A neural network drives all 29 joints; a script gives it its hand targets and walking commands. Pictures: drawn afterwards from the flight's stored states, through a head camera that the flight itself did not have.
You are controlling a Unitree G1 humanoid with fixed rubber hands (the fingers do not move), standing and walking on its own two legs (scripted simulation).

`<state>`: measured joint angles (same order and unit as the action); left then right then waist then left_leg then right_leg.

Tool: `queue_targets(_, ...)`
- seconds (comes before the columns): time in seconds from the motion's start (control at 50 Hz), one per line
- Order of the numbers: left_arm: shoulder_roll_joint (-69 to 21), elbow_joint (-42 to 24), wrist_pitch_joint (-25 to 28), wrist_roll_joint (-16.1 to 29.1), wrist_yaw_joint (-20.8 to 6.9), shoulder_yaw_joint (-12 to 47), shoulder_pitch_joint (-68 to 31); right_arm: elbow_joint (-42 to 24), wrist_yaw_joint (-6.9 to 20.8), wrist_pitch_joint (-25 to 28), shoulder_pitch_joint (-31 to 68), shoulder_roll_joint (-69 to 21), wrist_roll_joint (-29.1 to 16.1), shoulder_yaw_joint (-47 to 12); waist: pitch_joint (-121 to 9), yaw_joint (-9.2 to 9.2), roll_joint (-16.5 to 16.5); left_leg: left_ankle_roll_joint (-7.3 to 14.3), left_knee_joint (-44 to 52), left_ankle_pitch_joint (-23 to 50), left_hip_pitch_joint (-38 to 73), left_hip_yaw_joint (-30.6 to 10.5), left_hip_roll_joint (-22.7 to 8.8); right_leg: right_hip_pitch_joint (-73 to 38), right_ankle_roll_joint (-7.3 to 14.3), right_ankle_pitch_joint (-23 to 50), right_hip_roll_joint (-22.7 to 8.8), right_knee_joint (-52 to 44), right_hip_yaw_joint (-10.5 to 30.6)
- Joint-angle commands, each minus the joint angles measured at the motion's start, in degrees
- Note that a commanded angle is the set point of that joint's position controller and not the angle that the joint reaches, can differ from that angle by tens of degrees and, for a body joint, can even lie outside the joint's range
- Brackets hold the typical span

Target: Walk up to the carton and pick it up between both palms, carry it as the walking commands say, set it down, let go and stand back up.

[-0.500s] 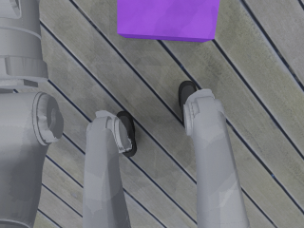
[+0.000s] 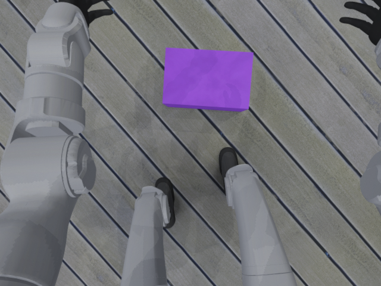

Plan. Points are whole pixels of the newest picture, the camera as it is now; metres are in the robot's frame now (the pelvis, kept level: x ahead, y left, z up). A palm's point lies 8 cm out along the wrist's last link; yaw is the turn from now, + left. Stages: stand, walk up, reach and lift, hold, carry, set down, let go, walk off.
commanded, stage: let go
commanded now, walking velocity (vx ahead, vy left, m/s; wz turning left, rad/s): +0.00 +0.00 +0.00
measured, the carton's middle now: (206, 82) +0.53 -0.10 -0.57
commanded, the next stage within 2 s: stand in 1.44 s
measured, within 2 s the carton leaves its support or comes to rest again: neither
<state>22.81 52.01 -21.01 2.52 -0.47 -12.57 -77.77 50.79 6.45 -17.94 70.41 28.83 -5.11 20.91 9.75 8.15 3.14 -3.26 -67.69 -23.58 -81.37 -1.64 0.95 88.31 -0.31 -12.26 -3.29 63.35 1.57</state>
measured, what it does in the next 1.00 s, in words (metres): rises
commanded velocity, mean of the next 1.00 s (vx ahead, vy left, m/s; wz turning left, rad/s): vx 0.00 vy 0.00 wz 0.00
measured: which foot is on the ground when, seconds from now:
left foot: down 0.00-1.00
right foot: down 0.00-1.00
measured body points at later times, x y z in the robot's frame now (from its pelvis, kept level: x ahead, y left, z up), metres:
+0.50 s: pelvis +0.07 -0.01 +0.08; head +0.29 -0.03 +0.47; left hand +0.47 +0.16 -0.02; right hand +0.39 -0.31 -0.01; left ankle +0.06 +0.15 -0.61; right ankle +0.13 -0.13 -0.61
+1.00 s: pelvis +0.12 +0.03 +0.13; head +0.16 +0.02 +0.57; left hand +0.31 +0.25 +0.05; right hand +0.26 -0.22 +0.04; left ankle +0.06 +0.15 -0.61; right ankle +0.13 -0.13 -0.61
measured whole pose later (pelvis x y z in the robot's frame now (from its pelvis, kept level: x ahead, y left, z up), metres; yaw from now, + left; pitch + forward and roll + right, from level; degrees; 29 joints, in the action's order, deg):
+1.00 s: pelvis +0.12 +0.03 +0.13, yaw -3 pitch +4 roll -1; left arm 10.7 26.6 -1.4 0.3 -1.2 -2.9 11.5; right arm 24.3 6.3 -2.2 -15.0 12.5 0.9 3.8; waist 1.4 0.5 1.7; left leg -0.2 -28.7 -20.4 -12.4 -1.0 -0.7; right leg 19.2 -3.0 -10.7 -2.5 25.8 0.4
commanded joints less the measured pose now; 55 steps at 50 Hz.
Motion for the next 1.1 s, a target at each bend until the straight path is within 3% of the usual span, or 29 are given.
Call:
queue_targets(0.0,2.08,-0.04,3.39,-3.87,-0.72,-2.47,-9.64,-1.31,1.41,4.1,9.87,7.21,5.16,2.62,-54.38,2.03,-1.56,0.09,9.98,2.76,5.47,3.42,3.72,-41.82,-0.35,13.63,4.21,-3.11,-4.7)
queue_targets(0.06,3.16,-5.95,4.98,-7.82,1.26,-5.71,-2.27,-9.4,1.57,6.53,6.4,8.76,6.89,5.19,-64.33,0.26,-2.11,0.16,12.37,8.63,11.17,3.9,4.65,-49.28,-0.63,20.13,4.7,-4.2,-4.75)
queue_targets(0.1,-0.22,-9.25,5.47,-9.3,2.25,-4.36,7.34,-10.21,2.61,7.17,-2.55,5.8,7.63,3.76,-67.9,-0.56,-0.19,-0.41,13.94,14.12,15.71,4.05,4.49,-53.77,-0.5,25.53,4.82,-5.79,-4.53)
queue_targets(0.12,-1.5,-14.46,6.14,-8.97,3.06,-3.47,9.35,-13.2,2.88,7.72,-5.52,7.29,7.61,3.9,-72.09,-0.06,0.66,-0.77,14.42,18.19,18.22,3.83,4.7,-57.07,-0.09,29.95,4.94,-6.3,-3.81)
queue_targets(0.14,-1.91,-17.22,6.14,-8.29,3.96,-4.03,12.49,-15.02,3.18,7.9,-9.58,8.2,8.08,3.83,-75.79,1.21,-2.73,-0.46,14.64,19.49,20.26,3.52,4.93,-60.74,-0.03,32.18,5.4,-6.79,-3.85)
queue_targets(0.16,-2.68,-22.73,7.01,-7.32,4.47,-3.46,12.34,-16.42,3.7,8.33,-13.23,7.93,7.6,3.49,-77.3,2.65,-1.88,-0.48,15.28,20.58,21.55,3.64,4.94,-62.74,0.41,34.92,5.23,-7.56,-3.43)
queue_targets(0.2,-3.23,-28.89,7.61,-6.99,5.4,-3.09,15.71,-21.05,4.02,8.7,-15.76,9.01,8.05,4.03,-76.54,3.08,-3.84,-0.09,17.2,19.26,19.29,3.69,5.45,-67.42,0.62,37.3,5.2,-8.66,-2.2)
queue_targets(0.3,-3.28,-34.55,10.52,-6.76,4.97,-2.1,26.45,-25.83,5.02,10.06,-27.4,1.94,3.96,-1.36,-70.05,0.63,-5.46,0.86,21.8,19.47,16.37,4.17,6.01,-76.75,-0.11,46.48,2.59,-13.4,1.88)
queue_targets(0.32,-3.92,-30.68,10.75,-7.12,4.82,-1.3,30.6,-26.22,5.16,10.6,-28.08,1.05,4.39,-1.51,-67.49,-0.13,-6.84,1.28,23.21,19.19,14.88,4.08,5.81,-77.7,-0.52,47.59,2.47,-13.55,1.46)
queue_targets(0.34,-4.27,-31.87,11.4,-7.26,4.73,-0.91,32.09,-26.29,5.35,11.03,-30.53,0.78,4.59,-2.28,-66.51,-1.41,-6.26,1.05,23.9,19.64,16.05,4.08,5.71,-78.03,-0.58,47.34,2.28,-14.15,1.57)
queue_targets(0.36,-6.03,-31.55,11.7,-6.92,4.42,0.15,37.99,-27.77,5.09,11.43,-34.35,0.98,4.57,-2.82,-66.95,-1.13,-5.52,0.85,24.48,19.65,18.51,4.08,5.6,-80.95,-0.32,47.05,2.15,-15.27,2.23)
queue_targets(0.38,-5.42,-31.17,12.29,-6.39,3.92,0.05,35.93,-25.07,5.39,11.65,-35.26,-1.44,2.66,-4.57,-63.08,-1.62,-6.0,1.08,24.99,18.1,16.88,4.25,5.15,-78.92,-0.64,46.31,1.72,-15.65,2.4)
queue_targets(0.4,-6.03,-30.39,12.82,-7.8,3.79,0.16,46.63,-26.62,5.41,12.26,-43.66,-2.18,3.78,-5.58,-65.13,-3.34,-5.36,0.73,26.67,20.07,22.85,4.48,5.48,-82.69,-0.89,46.48,1.99,-16.94,1.75)
queue_targets(0.42,-6.69,-28.01,12.63,-7.57,3.7,0.19,44.61,-24.86,5.45,12.16,-41.89,-1.88,3.37,-5.67,-60.64,-3.5,-5.17,0.65,27.23,17.82,21.69,4.47,4.94,-79.11,-0.85,41.38,2.33,-17.4,1.22)
queue_targets(0.5,-8.5,-26.42,14.82,-7.89,2.24,0.81,56.79,-23.96,5.08,13.88,-55.31,-2.53,4.88,-6.86,-50.45,-3.87,-4.81,-0.09,31.68,14.29,29.66,4.46,3.64,-78.16,-0.61,29.81,3.58,-22.52,0.14)
queue_targets(0.56,-8.77,-26.06,16.79,-6.86,1.06,1.91,58.44,-24.95,4.22,15.54,-58.72,-5.98,4.44,-9.21,-38.57,-4.41,-5.11,0.75,35.58,8.88,34.48,3.96,2.94,-74.13,-0.64,17.49,4.4,-26.56,-0.63)
queue_targets(0.62,-7.03,-26.18,18.39,-6.09,0.55,2.08,61.57,-26.6,3.11,16.74,-62.16,-6.4,5.3,-9.29,-33.31,-4.78,-4.35,1.11,38.22,6.11,40.47,3.48,2.59,-74.46,-0.12,12.42,4.71,-28.12,-1.62)
queue_targets(0.64,-7.21,-28.48,19.27,-5.3,0.46,3.32,63.05,-27.76,2.96,17.32,-64.23,-6.07,5.87,-9.25,-33.99,-5.84,-2.86,0.97,39.17,6.97,44.77,3.75,2.57,-74.53,0.02,11.96,5.01,-28.12,-2.37)
queue_targets(0.66,-7.8,-25.27,19.37,-4.29,0.14,4.28,63.37,-27.4,2.83,17.56,-63.49,-6.62,5.04,-10.79,-31.43,-6.17,-1.86,1.04,39.15,8.16,43.62,3.52,2.23,-72.91,0.4,12.49,5.16,-27.79,-2.52)
queue_targets(0.68,-7.94,-28.4,19.95,-4.12,0.1,4.62,67.51,-29.37,2.32,17.91,-68.0,-5.73,5.6,-10.92,-33.23,-6.49,-1.44,0.71,40.29,9.95,47.91,3.62,2.38,-76.22,0.52,13.3,5.39,-28.5,-2.66)
queue_targets(0.74,-7.48,-30.38,21.46,-2.99,0.06,6.61,71.76,-30.89,1.4,18.83,-73.1,-6.79,5.43,-11.77,-31.92,-6.58,0.87,0.5,40.75,17.14,51.78,2.47,1.87,-79.18,0.44,17.42,6.27,-28.36,-3.36)
queue_targets(0.86,-7.94,-30.93,22.07,-1.8,-0.34,7.87,83.35,-34.25,-0.14,18.65,-81.95,-7.25,5.91,-13.29,-23.36,-7.11,-1.73,0.52,45.1,24.82,58.76,0.8,0.02,-82.87,-0.55,15.64,8.21,-32.26,-5.26)
queue_targets(0.88,-8.52,-31.71,22.1,-1.75,-0.12,8.59,84.73,-32.85,-0.3,18.23,-84.11,-8.04,5.56,-14.5,-20.43,-7.84,0.38,0.34,46.48,23.59,58.1,1.02,-0.05,-84.97,-0.55,14.76,8.1,-33.37,-5.0)
queue_targets(0.9,-8.41,-31.36,21.93,-1.66,-0.5,8.83,85.66,-34.54,-0.45,18.2,-82.68,-8.12,6.02,-13.97,-17.86,-7.53,-2.25,0.71,47.24,23.08,58.33,1.4,0.18,-86.6,-0.83,14.15,8.27,-34.66,-5.43)
queue_targets(0.94,-7.18,-32.55,21.04,-2.19,-0.63,8.5,85.84,-32.76,-0.7,16.97,-83.35,-8.63,5.84,-14.16,-13.61,-7.31,-0.37,0.38,48.54,21.65,58.45,1.65,0.35,-87.76,-0.46,12.68,8.2,-36.45,-4.68)
queue_targets(1.0,-7.75,-33.83,20.46,-2.83,-1.12,8.22,87.19,-35.7,-0.67,16.18,-81.79,-9.09,5.52,-14.63,-12.43,-7.62,-2.0,0.29,49.19,19.9,59.39,1.94,0.79,-92.18,-0.91,11.86,8.5,-37.28,-5.08)
queue_targets(1.02,-6.86,-34.31,20.26,-3.81,-1.19,8.0,87.98,-36.49,-0.51,15.99,-81.24,-8.07,5.07,-15.1,-10.61,-9.04,0.53,0.23,49.78,17.55,58.09,2.72,1.09,-93.61,-0.91,11.42,8.01,-37.89,-4.32)
queue_targets(1.06,-5.79,-35.16,19.54,-4.23,-1.18,7.37,88.45,-35.54,-0.49,15.03,-82.86,-9.12,5.29,-15.35,-10.6,-8.96,0.51,0.38,50.18,17.85,60.34,2.43,1.4,-95.27,-1.3,11.7,8.15,-37.51,-4.79)
queue_targets(1.08,-6.68,-34.89,19.08,-3.7,-1.49,7.78,89.39,-35.13,-0.57,14.7,-83.81,-9.35,5.56,-15.31,-11.68,-7.9,-0.15,0.38,49.66,18.66,61.29,3.0,1.84,-95.91,-0.96,12.88,7.98,-38.26,-4.27)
